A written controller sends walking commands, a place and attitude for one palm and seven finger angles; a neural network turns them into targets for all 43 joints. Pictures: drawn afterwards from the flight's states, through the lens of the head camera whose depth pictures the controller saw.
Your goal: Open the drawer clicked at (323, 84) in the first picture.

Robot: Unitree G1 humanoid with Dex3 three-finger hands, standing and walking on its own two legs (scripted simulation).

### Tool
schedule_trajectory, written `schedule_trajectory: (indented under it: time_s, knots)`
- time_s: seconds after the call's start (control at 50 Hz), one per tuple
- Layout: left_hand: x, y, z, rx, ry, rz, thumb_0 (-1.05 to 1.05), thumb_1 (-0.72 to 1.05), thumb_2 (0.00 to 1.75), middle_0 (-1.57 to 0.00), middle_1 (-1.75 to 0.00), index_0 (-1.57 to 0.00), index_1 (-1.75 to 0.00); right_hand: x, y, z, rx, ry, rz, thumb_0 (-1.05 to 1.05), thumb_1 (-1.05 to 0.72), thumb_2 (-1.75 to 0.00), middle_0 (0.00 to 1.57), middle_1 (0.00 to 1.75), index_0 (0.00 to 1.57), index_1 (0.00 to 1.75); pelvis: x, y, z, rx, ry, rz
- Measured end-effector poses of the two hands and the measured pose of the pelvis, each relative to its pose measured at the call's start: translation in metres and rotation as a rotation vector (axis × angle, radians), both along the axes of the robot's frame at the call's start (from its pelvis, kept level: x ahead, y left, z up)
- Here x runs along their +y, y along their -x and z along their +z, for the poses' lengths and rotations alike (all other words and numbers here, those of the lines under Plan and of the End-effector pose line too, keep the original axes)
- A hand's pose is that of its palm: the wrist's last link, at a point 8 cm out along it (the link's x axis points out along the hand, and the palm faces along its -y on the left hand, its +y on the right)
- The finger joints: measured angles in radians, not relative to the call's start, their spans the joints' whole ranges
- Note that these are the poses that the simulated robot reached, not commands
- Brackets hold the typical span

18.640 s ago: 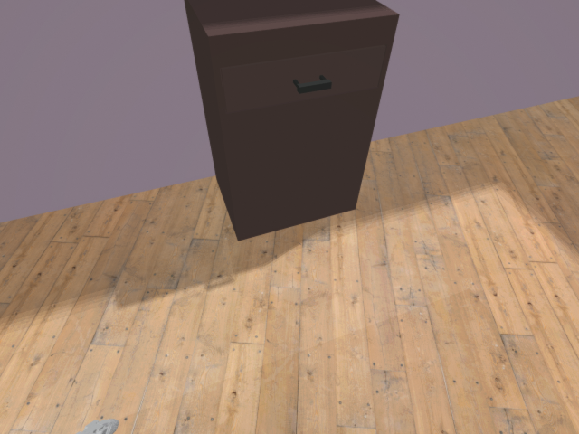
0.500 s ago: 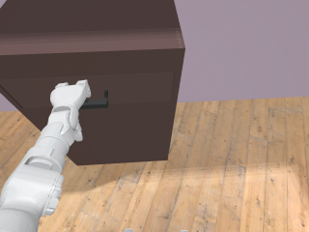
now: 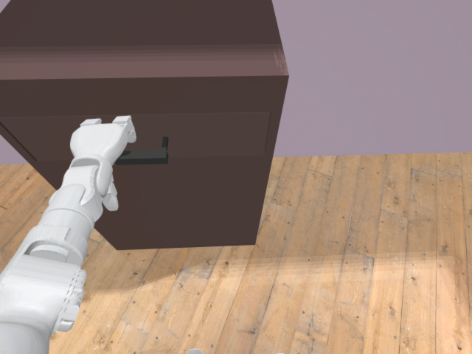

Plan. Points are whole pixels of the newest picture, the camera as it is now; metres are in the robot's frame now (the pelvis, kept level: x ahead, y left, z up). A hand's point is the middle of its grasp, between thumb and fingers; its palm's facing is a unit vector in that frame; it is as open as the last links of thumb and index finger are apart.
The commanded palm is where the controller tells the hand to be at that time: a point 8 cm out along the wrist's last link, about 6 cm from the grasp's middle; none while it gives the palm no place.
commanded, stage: move the hooked fingers above the handle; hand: left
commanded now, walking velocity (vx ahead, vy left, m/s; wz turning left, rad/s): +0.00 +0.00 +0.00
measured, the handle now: (142, 149) +0.53 +0.20 -0.03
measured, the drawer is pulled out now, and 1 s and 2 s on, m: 0.00 0.00 0.00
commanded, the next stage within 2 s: lower the fingers behind the handle in 1.22 s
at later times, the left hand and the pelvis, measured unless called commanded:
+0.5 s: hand (112, 159) +0.46 +0.23 +0.03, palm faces -0.13 -0.03 -0.99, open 13.9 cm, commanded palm +0.45 +0.21 +0.09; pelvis +0.01 +0.00 +0.00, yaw +0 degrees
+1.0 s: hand (123, 164) +0.44 +0.20 +0.03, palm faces -0.10 -0.04 -0.99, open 13.9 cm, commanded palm +0.44 +0.20 +0.09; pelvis +0.00 +0.00 +0.00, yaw +1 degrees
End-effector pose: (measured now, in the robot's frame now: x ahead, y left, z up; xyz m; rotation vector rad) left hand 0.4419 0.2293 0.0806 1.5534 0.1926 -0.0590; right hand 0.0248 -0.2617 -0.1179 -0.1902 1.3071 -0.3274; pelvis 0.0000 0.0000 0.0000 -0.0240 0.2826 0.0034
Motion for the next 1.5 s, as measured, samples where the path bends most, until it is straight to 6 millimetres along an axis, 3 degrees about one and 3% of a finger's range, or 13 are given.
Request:
schedule_trajectory:
  time_s: [0.08,0.16,0.34,0.46,0.56,0.66,0.78,0.9,1.12,1.24,1.36,1.42,1.5]
  knots:
    - [-0.029,-0.004,0.006,-0.058,0.054,-0.162,0.00,-0.49,0.30,-0.33,-1.20,-0.32,-1.20,-0.008,-0.005,0.003,0.000,0.034,0.028,0.00,-0.90,-0.90,0.21,0.30,0.21,0.30,0.002,0.000,-0.004,0.003,0.007,0.016]
    - [-0.045,-0.014,-0.001,-0.133,0.097,-0.176,0.00,-0.49,0.30,-0.32,-1.20,-0.31,-1.20,-0.012,-0.006,0.001,-0.014,0.043,0.024,0.00,-0.90,-0.90,0.20,0.30,0.20,0.30,0.004,0.001,-0.010,0.029,0.007,0.001]
    - [-0.015,-0.016,-0.014,-0.143,-0.017,0.031,0.00,-0.49,0.30,-0.35,-1.23,-0.31,-1.20,0.000,0.006,-0.014,0.022,-0.026,-0.017,0.00,-0.91,-0.90,0.20,0.30,0.20,0.30,0.005,0.001,-0.012,0.054,-0.001,-0.036]
    - [0.007,-0.008,-0.004,-0.040,-0.008,0.073,0.00,-0.49,0.30,-0.33,-1.21,-0.32,-1.20,0.007,0.012,-0.007,0.043,-0.038,-0.030,0.00,-0.90,-0.90,0.20,0.30,0.20,0.30,0.002,-0.004,-0.003,0.020,0.002,-0.017]
    - [-0.021,-0.005,0.007,-0.047,0.047,-0.101,0.00,-0.49,0.30,-0.33,-1.20,-0.31,-1.20,0.001,0.008,-0.001,0.041,-0.012,-0.008,0.01,-0.90,-0.90,0.21,0.30,0.21,0.30,0.003,-0.007,-0.001,-0.002,0.007,0.002]
    - [-0.043,-0.006,0.001,-0.115,0.094,-0.163,0.00,-0.49,0.30,-0.32,-1.20,-0.31,-1.20,-0.006,0.000,-0.001,0.002,0.003,-0.003,0.01,-0.90,-0.90,0.20,0.30,0.20,0.30,0.004,-0.004,-0.005,0.007,0.004,-0.012]
    - [-0.018,-0.003,-0.007,-0.177,0.009,-0.029,0.00,-0.49,0.30,-0.32,-1.20,-0.31,-1.20,-0.007,-0.006,-0.009,-0.020,-0.013,0.005,0.00,-0.90,-0.90,0.20,0.30,0.20,0.30,0.003,0.002,-0.009,0.031,-0.004,-0.032]
    - [0.007,0.010,0.002,-0.114,-0.030,0.075,0.00,-0.49,0.30,-0.32,-1.20,-0.31,-1.20,-0.003,-0.008,-0.010,-0.010,-0.044,0.007,0.00,-0.91,-0.90,0.20,0.30,0.20,0.30,0.000,0.000,-0.004,0.010,-0.001,-0.013]
    - [-0.066,0.002,0.009,-0.134,0.078,-0.178,0.00,-0.49,0.30,-0.32,-1.20,-0.32,-1.20,-0.009,-0.017,0.000,-0.073,-0.003,0.023,0.00,-0.90,-0.90,0.20,0.30,0.20,0.30,-0.003,0.005,-0.004,-0.017,-0.004,-0.003]
    - [-0.038,-0.008,0.005,-0.186,-0.018,-0.026,0.00,-0.49,0.30,-0.32,-1.20,-0.31,-1.20,-0.010,-0.005,-0.010,-0.048,-0.020,0.000,0.00,-0.90,-0.90,0.20,0.30,0.20,0.30,-0.005,0.009,-0.008,0.017,-0.014,-0.036]
    - [0.004,0.006,-0.006,-0.034,-0.054,0.116,0.00,-0.49,0.30,-0.32,-1.20,-0.31,-1.20,-0.008,0.008,-0.011,0.018,-0.043,-0.017,0.00,-0.91,-0.90,0.20,0.30,0.20,0.30,-0.008,0.003,-0.003,0.012,-0.013,-0.023]
    - [0.000,0.010,-0.011,0.027,-0.010,0.050,0.00,-0.49,0.30,-0.32,-1.20,-0.31,-1.20,-0.011,0.010,-0.006,0.040,-0.019,-0.003,0.01,-0.90,-0.90,0.20,0.30,0.20,0.30,-0.009,0.000,-0.001,0.001,-0.007,-0.002]
    - [-0.023,0.007,-0.014,-0.001,0.053,-0.119,0.00,-0.49,0.30,-0.32,-1.20,-0.32,-1.20,-0.019,0.007,-0.001,0.040,0.030,0.009,0.01,-0.90,-0.90,0.20,0.30,0.20,0.30,-0.008,-0.002,-0.004,0.010,-0.001,0.008]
